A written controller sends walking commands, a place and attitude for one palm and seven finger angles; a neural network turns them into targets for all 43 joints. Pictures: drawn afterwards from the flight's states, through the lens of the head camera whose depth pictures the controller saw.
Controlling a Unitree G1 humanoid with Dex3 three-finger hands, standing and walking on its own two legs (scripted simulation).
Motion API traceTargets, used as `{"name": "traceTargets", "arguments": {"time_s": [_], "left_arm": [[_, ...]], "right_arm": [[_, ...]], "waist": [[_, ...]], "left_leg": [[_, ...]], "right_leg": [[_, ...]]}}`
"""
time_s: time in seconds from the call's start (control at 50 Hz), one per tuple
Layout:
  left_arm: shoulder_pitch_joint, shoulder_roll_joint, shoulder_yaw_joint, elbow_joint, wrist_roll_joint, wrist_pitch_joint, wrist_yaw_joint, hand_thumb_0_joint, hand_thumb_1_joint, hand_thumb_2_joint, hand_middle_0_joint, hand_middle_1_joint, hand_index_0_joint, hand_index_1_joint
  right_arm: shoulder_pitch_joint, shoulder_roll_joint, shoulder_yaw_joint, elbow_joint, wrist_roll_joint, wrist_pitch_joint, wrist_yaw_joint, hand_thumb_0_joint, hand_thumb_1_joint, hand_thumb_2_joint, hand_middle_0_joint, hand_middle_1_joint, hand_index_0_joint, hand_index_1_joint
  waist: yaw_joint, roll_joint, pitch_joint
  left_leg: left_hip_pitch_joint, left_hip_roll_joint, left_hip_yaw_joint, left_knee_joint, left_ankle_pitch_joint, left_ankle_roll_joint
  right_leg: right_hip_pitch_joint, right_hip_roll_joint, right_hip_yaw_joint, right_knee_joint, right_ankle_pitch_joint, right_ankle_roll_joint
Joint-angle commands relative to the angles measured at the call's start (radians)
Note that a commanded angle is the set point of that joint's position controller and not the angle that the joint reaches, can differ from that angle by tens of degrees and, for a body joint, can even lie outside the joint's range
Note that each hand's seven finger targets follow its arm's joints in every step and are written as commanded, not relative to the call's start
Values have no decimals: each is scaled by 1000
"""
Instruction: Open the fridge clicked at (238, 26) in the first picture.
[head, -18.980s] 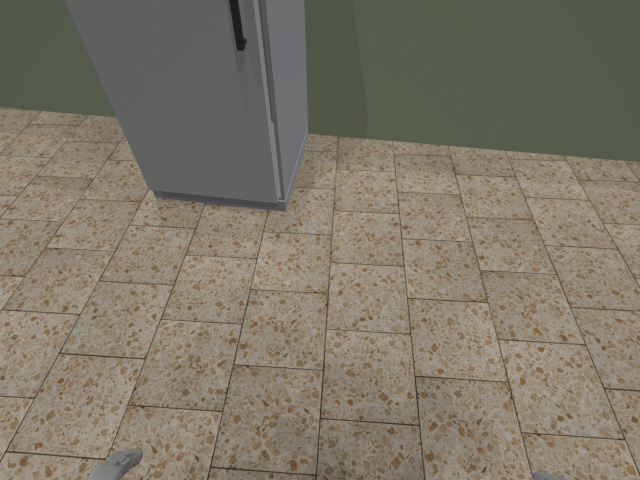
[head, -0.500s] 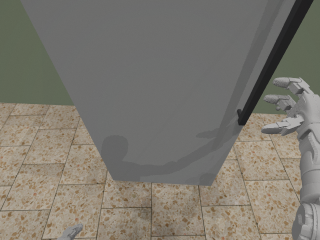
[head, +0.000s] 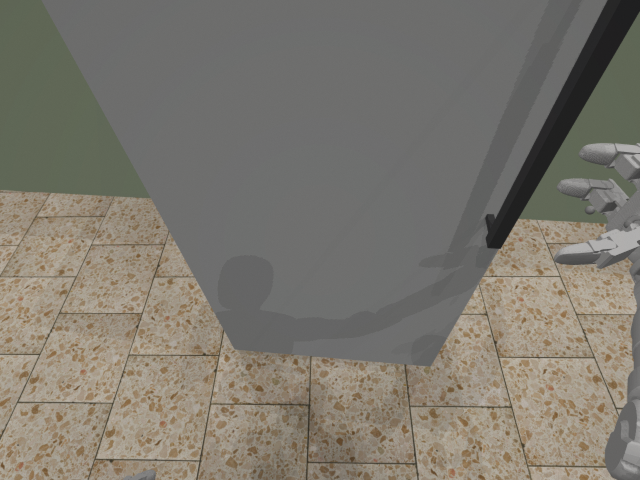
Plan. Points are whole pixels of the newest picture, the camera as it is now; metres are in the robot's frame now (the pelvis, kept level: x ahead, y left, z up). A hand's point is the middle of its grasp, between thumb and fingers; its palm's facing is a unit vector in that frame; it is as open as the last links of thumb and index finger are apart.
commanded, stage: move the hooked fingers beside the handle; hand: right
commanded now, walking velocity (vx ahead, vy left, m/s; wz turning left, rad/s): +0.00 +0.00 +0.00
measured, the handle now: (556, 107) +0.49 -0.19 +0.22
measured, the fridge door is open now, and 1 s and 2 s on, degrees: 0 0 0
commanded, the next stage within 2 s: feel for the door with the fingertips in 1.22 s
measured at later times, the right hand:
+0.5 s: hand (607, 224) +0.41 -0.26 +0.13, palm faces +0.00 +1.00 +0.00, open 14.0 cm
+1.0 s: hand (596, 215) +0.42 -0.25 +0.14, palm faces +0.01 +1.00 +0.00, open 13.9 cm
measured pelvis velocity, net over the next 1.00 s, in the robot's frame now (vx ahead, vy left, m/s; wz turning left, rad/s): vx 0.00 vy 0.01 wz -0.01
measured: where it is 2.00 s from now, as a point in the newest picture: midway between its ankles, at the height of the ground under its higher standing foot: outside the picture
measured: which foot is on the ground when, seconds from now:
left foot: down 0.00-1.00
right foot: down 0.00-1.00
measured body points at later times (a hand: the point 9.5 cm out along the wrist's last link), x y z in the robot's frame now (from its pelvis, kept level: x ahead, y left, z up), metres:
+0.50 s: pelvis +0.00 -0.01 +0.00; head +0.04 -0.03 +0.45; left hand +0.10 +0.25 -0.09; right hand +0.40 -0.32 +0.13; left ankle -0.01 +0.11 -0.72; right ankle +0.00 -0.07 -0.72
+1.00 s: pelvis +0.00 +0.01 +0.00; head +0.04 +0.00 +0.45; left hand +0.06 +0.27 -0.10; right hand +0.41 -0.30 +0.14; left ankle -0.01 +0.11 -0.72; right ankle +0.00 -0.07 -0.72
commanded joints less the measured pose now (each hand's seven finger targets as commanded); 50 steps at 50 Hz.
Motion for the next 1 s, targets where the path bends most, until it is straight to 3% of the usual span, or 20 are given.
{"name": "traceTargets", "arguments": {"time_s": [0.0,0.08,0.12,0.2,0.22,0.28,0.3,0.36,0.42,0.44,0.46,0.54,0.58,0.64,0.72,0.76,0.84,0.86,0.88,0.98], "left_arm": [[27,167,70,-105,-3,-42,13,0,900,900,-200,-300,-200,-300],[20,166,68,-104,-2,-44,11,0,900,900,-200,-300,-200,-300],[20,166,67,-112,2,-42,9,0,900,900,-200,-300,-200,-300],[11,160,70,-119,3,-42,7,0,900,900,-200,-300,-200,-300],[11,161,72,-119,6,-43,5,0,900,900,-200,-300,-200,-300],[-4,157,66,-119,3,-42,6,0,900,900,-200,-300,-200,-300],[1,159,67,-114,1,-37,8,0,900,900,-200,-300,-200,-300],[-7,164,63,-113,0,-38,13,0,900,900,-200,-300,-200,-300],[-20,159,62,-125,-1,-44,12,0,900,900,-200,-300,-200,-300],[-28,153,60,-122,1,-50,11,0,900,900,-200,-300,-200,-300],[-23,159,65,-117,2,-51,13,0,900,900,-200,-300,-200,-300],[-29,162,58,-101,-1,-53,20,0,900,900,-200,-300,-200,-300],[-28,163,55,-99,-1,-54,23,0,900,900,-200,-300,-200,-300],[-29,159,52,-97,0,-55,20,0,900,900,-200,-300,-200,-300],[-14,168,56,-105,5,-55,16,0,900,900,-200,-300,-200,-300],[-18,164,54,-110,2,-53,18,0,900,900,-200,-300,-200,-300],[-14,163,54,-110,-2,-49,19,0,900,900,-200,-300,-200,-300],[-15,161,51,-112,-3,-50,19,0,900,900,-200,-300,-200,-300],[-9,163,54,-106,-1,-50,20,0,900,900,-200,-300,-200,-300],[-12,161,60,-117,-5,-49,19,0,900,900,-200,-300,-200,-300]], "right_arm": [[-383,-244,-18,-250,38,-42,4,0,500,-300,300,1200,300,1200],[-384,-232,-7,-260,27,-9,-11,0,500,-300,300,1200,300,1200],[-372,-253,-34,-286,25,-8,-22,0,500,-300,300,1200,300,1200],[-383,-214,1,-353,29,-25,-32,0,500,-300,300,1200,300,1200],[-349,-249,-49,-354,31,-25,-36,0,500,-300,300,1200,300,1200],[-347,-214,-14,-334,32,-14,-28,0,500,-300,300,1200,300,1200],[-349,-222,-15,-309,31,-8,-26,0,500,-300,300,1200,300,1200],[-374,-243,-26,-275,23,5,-19,0,500,-300,300,1200,300,1200],[-411,-202,19,-354,24,-11,-16,0,500,-300,300,1200,300,1200],[-416,-162,56,-358,27,-13,-16,0,500,-300,300,1200,300,1200],[-422,-185,26,-372,36,-20,-19,0,500,-300,300,1200,300,1200],[-431,-188,23,-271,43,-9,-24,0,500,-300,300,1200,300,1200],[-428,-200,15,-232,33,-3,-29,0,500,-300,300,1200,300,1200],[-478,-183,53,-241,6,-14,-43,0,500,-300,300,1200,300,1200],[-428,-268,-34,-254,16,-40,-50,0,500,-300,300,1200,300,1200],[-422,-277,-43,-252,23,-47,-40,0,500,-300,300,1200,300,1200],[-407,-289,-44,-223,13,-42,-26,0,500,-300,300,1200,300,1200],[-414,-260,-16,-220,12,-38,-19,0,500,-300,300,1200,300,1200],[-405,-286,-41,-202,11,-35,-17,0,500,-300,300,1200,300,1200],[-358,-271,-41,-264,38,-38,12,0,500,-300,300,1200,300,1200]], "waist": [[-11,-92,-340],[-14,-97,-303],[-23,-109,-331],[-20,-112,-348],[-35,-106,-372],[-24,-110,-324],[-16,-74,-298],[-17,-70,-279],[-18,-177,-326],[-10,-164,-320],[-13,-144,-345],[-3,-34,-263],[-10,-50,-251],[-5,-138,-250],[-26,-66,-344],[-31,-46,-349],[-29,-75,-303],[-21,-99,-290],[-25,-82,-277],[-29,-83,-326]], "left_leg": [[36,13,-15,-53,289,13],[16,14,-6,-55,262,13],[29,13,-8,-52,283,14],[25,14,-5,-51,291,15],[40,11,-7,-50,305,14],[26,15,-7,-58,280,12],[34,16,-7,-63,278,14],[29,19,-5,-64,251,16],[-4,19,-5,-62,223,20],[-19,18,0,-65,210,20],[-10,17,-2,-68,215,20],[7,19,-1,-79,178,17],[10,23,-4,-78,166,19],[-27,26,-5,-73,140,22],[54,22,-15,-69,204,20],[100,23,-23,-66,234,17],[97,23,-28,-69,247,14],[83,24,-30,-72,241,14],[87,25,-29,-72,244,15],[120,23,-35,-72,299,13]], "right_leg": [[339,-52,121,-68,408,44],[332,-52,138,-87,400,59],[356,-53,137,-82,446,64],[402,-62,143,-75,509,76],[415,-62,149,-75,532,81],[387,-60,144,-83,481,81],[364,-60,136,-81,457,72],[331,-52,142,-97,382,68],[414,-56,158,-94,409,84],[432,-60,170,-95,413,89],[442,-60,170,-94,405,88],[337,-51,158,-108,281,64],[314,-46,155,-117,250,59],[339,-46,162,-118,242,68],[338,-43,147,-103,297,60],[302,-37,132,-102,291,51],[267,-34,115,-102,283,41],[267,-32,112,-101,273,39],[254,-33,113,-98,274,38],[284,-31,102,-88,314,31]]}}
